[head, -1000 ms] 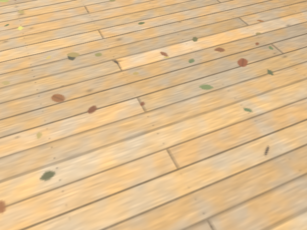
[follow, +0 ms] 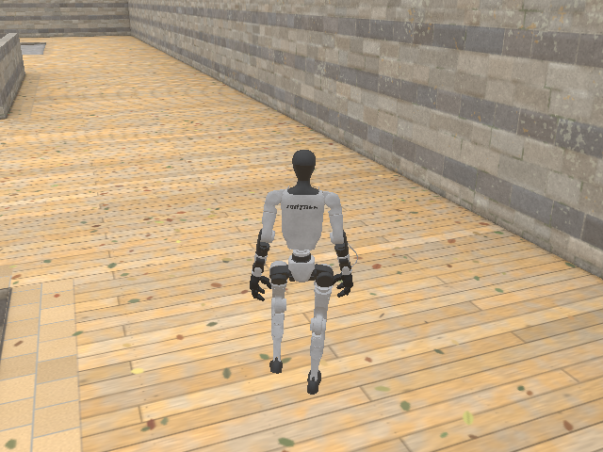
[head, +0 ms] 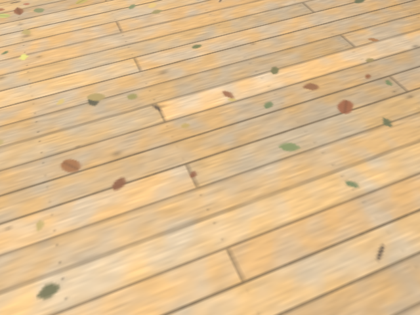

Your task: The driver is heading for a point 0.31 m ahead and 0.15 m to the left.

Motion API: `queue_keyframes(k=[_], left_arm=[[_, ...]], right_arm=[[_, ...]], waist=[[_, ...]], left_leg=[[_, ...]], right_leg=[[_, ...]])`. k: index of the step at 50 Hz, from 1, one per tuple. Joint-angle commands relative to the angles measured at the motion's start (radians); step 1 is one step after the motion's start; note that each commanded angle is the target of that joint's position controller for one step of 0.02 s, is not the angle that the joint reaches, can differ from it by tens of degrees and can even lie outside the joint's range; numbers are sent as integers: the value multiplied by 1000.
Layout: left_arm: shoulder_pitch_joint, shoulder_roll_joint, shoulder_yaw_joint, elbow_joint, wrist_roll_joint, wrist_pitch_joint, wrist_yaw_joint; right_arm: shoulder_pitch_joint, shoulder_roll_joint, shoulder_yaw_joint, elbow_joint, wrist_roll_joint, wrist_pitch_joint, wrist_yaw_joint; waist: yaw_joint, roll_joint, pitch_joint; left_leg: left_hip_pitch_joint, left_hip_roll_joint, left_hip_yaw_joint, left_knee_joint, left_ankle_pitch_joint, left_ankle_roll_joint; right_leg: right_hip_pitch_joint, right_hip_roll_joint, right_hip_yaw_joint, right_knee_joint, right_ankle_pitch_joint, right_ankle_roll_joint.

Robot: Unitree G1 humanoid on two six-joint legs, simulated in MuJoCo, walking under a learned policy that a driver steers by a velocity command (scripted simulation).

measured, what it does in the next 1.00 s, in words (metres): walks ahead: left foot, then right foot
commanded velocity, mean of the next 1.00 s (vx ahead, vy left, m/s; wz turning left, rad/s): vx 0.20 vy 0.00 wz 0.18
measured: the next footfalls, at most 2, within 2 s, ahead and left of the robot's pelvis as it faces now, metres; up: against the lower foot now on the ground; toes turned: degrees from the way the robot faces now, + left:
left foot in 0.28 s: +0.32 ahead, +0.09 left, +0.00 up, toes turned +13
right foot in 0.76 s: +0.39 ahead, -0.09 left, +0.00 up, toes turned +8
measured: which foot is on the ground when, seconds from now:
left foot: up 0.00-0.26, down 0.28-1.00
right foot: down 0.00-0.30, up 0.32-0.74, down 0.76-1.00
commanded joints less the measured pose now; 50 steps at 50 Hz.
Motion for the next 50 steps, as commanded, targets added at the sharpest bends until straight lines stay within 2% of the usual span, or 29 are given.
queue_keyframes(k=[1,5,8,10,11,12,13,14,15,16,17,18,19,20,21,23,25,29,32,35,36,37,38,39,40,41,43,46,50], left_arm=[[83,94,7,-15,2,-22,9],[99,81,-4,-20,0,-28,17],[140,104,-1,-7,-3,-29,29],[142,129,5,-5,-3,-29,38],[144,135,7,0,-3,-25,45],[137,143,10,0,1,-18,50],[130,151,12,-4,2,-11,50],[104,155,13,-13,-10,-8,43],[113,97,2,-50,-18,-7,32],[259,54,-4,-58,-65,4,24],[146,117,12,-68,-33,9,24],[61,99,8,-99,-25,6,21],[44,92,10,-93,-11,7,21],[43,89,13,-89,10,23,19],[72,68,11,-79,22,45,17],[95,37,7,-69,15,72,15],[86,39,7,-67,9,84,15],[-10,57,7,-80,2,98,25],[-56,57,2,-78,-3,105,34],[-61,49,-5,-64,-2,102,42],[-40,37,-11,-52,-1,98,44],[-18,42,-15,-40,4,88,46],[17,79,-11,-27,12,75,49],[-27,118,-7,-23,0,70,46],[-41,67,-17,-19,-7,68,35],[-46,43,-23,-17,-7,65,29],[-36,49,-23,-7,-10,65,36],[-20,50,-23,10,-13,65,40],[-12,47,-24,24,-11,67,40]], right_arm=[[3,-19,-7,-39,2,17,9],[-183,3,5,-116,7,10,18],[-276,6,12,-162,7,9,23],[-251,-17,3,-165,6,9,19],[-198,-27,-3,-150,0,6,13],[-98,-40,-12,-119,-5,0,6],[30,-61,-24,-74,-10,-9,1],[133,-86,-37,-42,-26,-21,-4],[194,-174,-58,-35,-35,-26,-12],[202,-240,-73,-33,-6,-19,-12],[153,-210,-68,-49,28,-3,-18],[49,-155,-49,-59,29,-3,-22],[1,-98,-33,-61,25,-6,-24],[-21,-69,-23,-62,29,-9,-32],[-25,-51,-13,-56,29,-13,-35],[-16,-69,-9,-48,16,-28,-33],[-11,-88,-5,-42,10,-36,-31],[26,-78,10,-22,9,-21,-35],[46,-77,15,-9,3,-5,-43],[38,-67,22,-2,2,7,-51],[22,-67,23,-1,8,10,-54],[27,-64,24,2,13,11,-55],[53,-48,26,2,14,9,-55],[154,-11,28,21,28,13,-50],[142,-15,29,46,24,21,-54],[113,-35,24,46,23,25,-58],[79,-48,20,45,23,29,-57],[80,-21,29,61,23,27,-58],[82,-13,34,84,23,29,-65]], waist=[[-8,-90,109],[14,-99,133],[33,-103,134],[11,-112,95],[-12,-122,69],[-52,-135,21],[-96,-146,-43],[-158,-138,-85],[-146,8,-192],[-73,143,-387],[-76,-60,-332],[-51,-31,-175],[-14,-87,-76],[11,-83,-36],[34,-70,-24],[60,-56,-37],[71,-17,-55],[39,55,-64],[15,62,-49],[12,46,-8],[30,23,5],[39,-13,13],[20,-64,1],[-59,-161,19],[-31,-152,30],[-18,-136,52],[-6,-126,46],[-2,-80,30],[5,-56,37]], left_leg=[[-165,22,-5,-20,90,-6],[-146,-2,70,-276,205,-11],[-79,-29,142,-443,215,11],[-5,-75,178,-488,171,46],[54,-110,193,-492,134,65],[144,-143,196,-499,104,87],[269,-156,171,-549,127,110],[437,-122,119,-671,248,138],[679,132,-134,-609,596,202],[933,406,-567,-629,955,416],[795,339,-444,-693,879,366],[641,300,-341,-747,799,322],[508,253,-265,-797,761,264],[414,213,-193,-828,747,230],[336,186,-139,-846,759,201],[292,154,-78,-846,863,184],[305,129,-29,-840,902,161],[353,96,4,-828,782,99],[350,119,-34,-838,577,108],[328,143,-93,-828,377,125],[312,136,-100,-810,318,109],[282,120,-108,-797,251,74],[257,80,-97,-765,174,38],[269,1,-52,-801,48,11],[360,-9,-44,-823,24,-1],[396,2,-54,-822,66,-4],[419,19,-59,-807,130,0],[418,27,-58,-817,142,-9],[418,30,-54,-821,140,-17]], right_leg=[[-6,-273,141,-201,257,-56],[0,-244,20,-190,452,-39],[67,-267,-26,-168,594,-32],[142,-281,-62,-72,865,-19],[163,-284,-73,18,1031,-14],[169,-286,-76,153,1141,-12],[152,-287,-66,320,1111,-12],[52,-256,-82,536,909,-4],[-176,-159,-98,885,195,15],[-442,-5,40,1213,-406,45],[-458,-68,152,1183,-260,40],[-489,-92,146,1118,-202,42],[-457,-120,146,1032,-167,44],[-404,-135,151,963,-151,47],[-329,-136,147,908,-137,52],[-269,-118,133,823,-112,63],[-270,-113,124,724,-68,70],[-269,-109,103,517,-4,74],[-235,-108,102,423,-22,76],[-176,-105,104,284,-68,68],[-121,-105,101,172,-6,62],[-46,-133,135,60,123,59],[21,-210,213,44,267,50],[-21,-254,267,68,368,8],[-104,-241,255,54,301,6],[-139,-209,232,42,243,24],[-124,-179,211,25,219,37],[-78,-179,210,23,242,30],[-64,-178,209,19,252,25]])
